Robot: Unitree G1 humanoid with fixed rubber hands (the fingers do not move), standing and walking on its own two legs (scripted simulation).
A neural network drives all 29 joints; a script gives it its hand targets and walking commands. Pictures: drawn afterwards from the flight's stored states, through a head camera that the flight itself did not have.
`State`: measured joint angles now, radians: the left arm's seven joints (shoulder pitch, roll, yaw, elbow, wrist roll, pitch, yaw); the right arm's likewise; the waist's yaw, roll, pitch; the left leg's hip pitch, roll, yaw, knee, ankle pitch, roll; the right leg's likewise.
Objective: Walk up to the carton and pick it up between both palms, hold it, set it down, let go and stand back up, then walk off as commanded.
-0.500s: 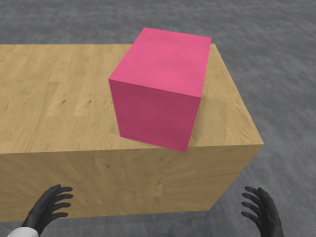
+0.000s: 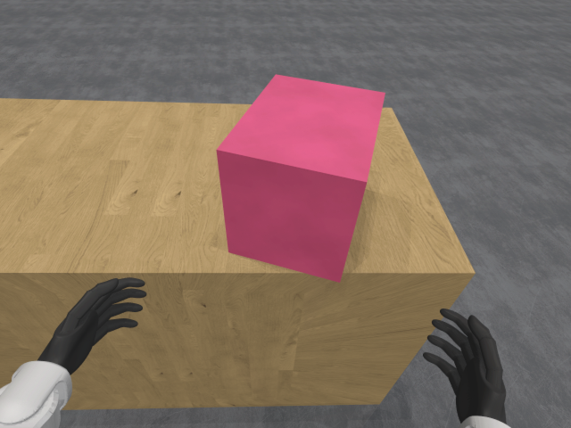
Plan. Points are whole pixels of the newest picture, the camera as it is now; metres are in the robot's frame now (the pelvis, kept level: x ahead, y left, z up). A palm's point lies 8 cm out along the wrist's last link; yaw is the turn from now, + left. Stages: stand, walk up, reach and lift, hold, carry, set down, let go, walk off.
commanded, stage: reach and lift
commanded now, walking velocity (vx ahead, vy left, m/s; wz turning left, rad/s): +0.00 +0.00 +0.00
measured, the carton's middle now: (306, 173) +0.54 +0.00 +0.08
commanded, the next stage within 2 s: none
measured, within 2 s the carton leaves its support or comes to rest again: neither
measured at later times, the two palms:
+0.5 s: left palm (81, 292) +0.25 +0.27 +0.12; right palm (466, 341) +0.20 -0.16 +0.13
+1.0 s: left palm (118, 199) +0.35 +0.25 +0.17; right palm (442, 250) +0.32 -0.17 +0.14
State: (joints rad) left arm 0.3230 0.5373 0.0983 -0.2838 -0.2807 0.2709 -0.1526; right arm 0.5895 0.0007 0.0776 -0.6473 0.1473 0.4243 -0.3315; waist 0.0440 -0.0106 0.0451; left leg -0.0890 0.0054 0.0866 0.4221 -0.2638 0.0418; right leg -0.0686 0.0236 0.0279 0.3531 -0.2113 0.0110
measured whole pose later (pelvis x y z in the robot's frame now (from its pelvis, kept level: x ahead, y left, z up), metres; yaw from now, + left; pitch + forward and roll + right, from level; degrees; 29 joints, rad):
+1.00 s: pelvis +0.01 +0.00 +0.00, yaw +0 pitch -4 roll -1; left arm -0.45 0.52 0.13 0.03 -0.31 0.61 -0.23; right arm -0.23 -0.09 -0.03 -0.23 0.21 0.63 -0.40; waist 0.01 -0.04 0.10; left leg -0.09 0.00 0.08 0.41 -0.26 0.04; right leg -0.07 0.02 0.02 0.35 -0.22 0.01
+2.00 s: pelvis -0.01 -0.01 +0.00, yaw +4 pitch +2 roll -1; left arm -1.11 0.53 -0.04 0.98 -0.31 0.34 -0.14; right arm -0.88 -0.12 -0.13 0.59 0.26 0.39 -0.33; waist -0.14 -0.05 0.02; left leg -0.23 -0.01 0.02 0.41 -0.21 0.04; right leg -0.17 0.02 0.00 0.33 -0.18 0.01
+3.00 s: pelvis +0.01 +0.00 +0.00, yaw +3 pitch +16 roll -2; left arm -1.19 0.47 -0.16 1.44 -0.31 0.00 -0.06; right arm -1.04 -0.06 -0.14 1.07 0.24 0.08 -0.26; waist -0.20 -0.07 -0.18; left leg -0.51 -0.01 0.01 0.41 -0.19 0.02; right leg -0.45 0.02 -0.01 0.33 -0.14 0.01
